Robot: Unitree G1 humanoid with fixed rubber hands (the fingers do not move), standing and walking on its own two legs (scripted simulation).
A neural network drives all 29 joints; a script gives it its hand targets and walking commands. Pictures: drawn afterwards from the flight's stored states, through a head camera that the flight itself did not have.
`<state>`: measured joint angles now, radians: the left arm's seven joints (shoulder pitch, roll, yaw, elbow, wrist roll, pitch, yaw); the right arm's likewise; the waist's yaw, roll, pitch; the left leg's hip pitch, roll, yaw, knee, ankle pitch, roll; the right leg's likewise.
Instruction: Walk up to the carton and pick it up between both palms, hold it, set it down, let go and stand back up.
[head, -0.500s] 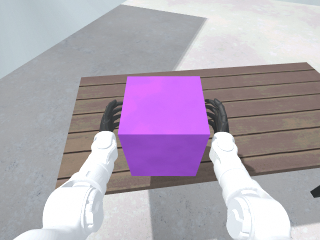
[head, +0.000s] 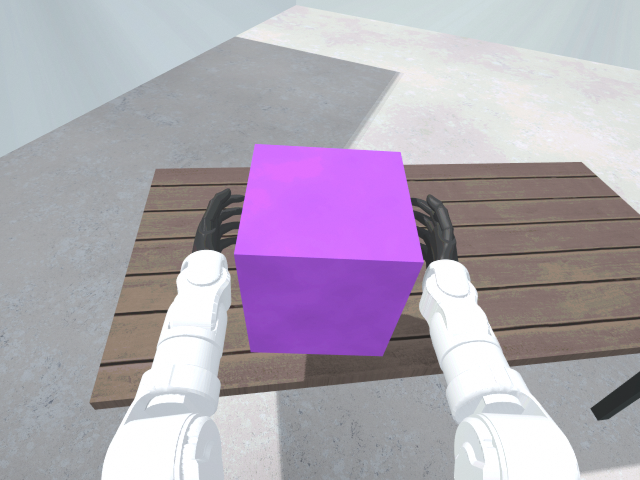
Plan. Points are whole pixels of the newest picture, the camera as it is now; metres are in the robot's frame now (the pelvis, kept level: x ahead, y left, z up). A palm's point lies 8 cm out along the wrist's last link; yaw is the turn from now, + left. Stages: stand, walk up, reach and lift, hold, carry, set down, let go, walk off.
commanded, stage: reach and lift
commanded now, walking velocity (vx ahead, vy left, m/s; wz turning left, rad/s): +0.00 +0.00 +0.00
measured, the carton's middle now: (322, 256) +0.43 +0.00 +0.05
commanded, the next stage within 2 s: hold in 1.14 s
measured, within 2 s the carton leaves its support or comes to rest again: neither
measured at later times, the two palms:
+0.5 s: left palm (190, 260) +0.34 +0.16 +0.13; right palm (440, 259) +0.34 -0.14 +0.14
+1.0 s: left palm (191, 243) +0.35 +0.16 +0.14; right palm (439, 253) +0.35 -0.14 +0.14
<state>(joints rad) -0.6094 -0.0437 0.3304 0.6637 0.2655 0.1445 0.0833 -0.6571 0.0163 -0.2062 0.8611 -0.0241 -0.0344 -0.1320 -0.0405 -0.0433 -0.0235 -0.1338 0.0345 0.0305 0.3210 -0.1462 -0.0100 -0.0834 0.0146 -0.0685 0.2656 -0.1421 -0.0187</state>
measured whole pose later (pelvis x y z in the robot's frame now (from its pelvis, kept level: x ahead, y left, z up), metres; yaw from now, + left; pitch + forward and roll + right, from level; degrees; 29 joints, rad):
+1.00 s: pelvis +0.00 +0.00 +0.00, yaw +2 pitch -11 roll -1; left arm -0.51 -0.08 0.32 0.14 0.42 0.58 -0.06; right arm -0.56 0.04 -0.06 0.57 0.07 0.06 -0.19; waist -0.09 -0.08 0.13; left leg 0.05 0.02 0.01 0.31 -0.16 -0.01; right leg 0.11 0.00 -0.10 0.26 -0.17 -0.02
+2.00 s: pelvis -0.03 +0.00 +0.00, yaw +2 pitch -12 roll +0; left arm -0.60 -0.06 0.32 0.08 0.44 0.72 -0.06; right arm -0.66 0.05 -0.11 0.55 0.06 0.14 -0.17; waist -0.09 -0.08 0.13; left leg 0.02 0.03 0.02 0.30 -0.11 -0.01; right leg 0.07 0.00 -0.11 0.27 -0.14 -0.03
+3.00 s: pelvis -0.02 -0.01 +0.00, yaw +2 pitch -13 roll +0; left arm -0.58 -0.07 0.34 0.03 0.45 0.74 -0.09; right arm -0.65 0.06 -0.08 0.51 0.06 0.17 -0.18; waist -0.09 -0.09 0.15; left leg 0.06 0.03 0.03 0.28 -0.11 -0.02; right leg 0.10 0.01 -0.12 0.27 -0.14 -0.03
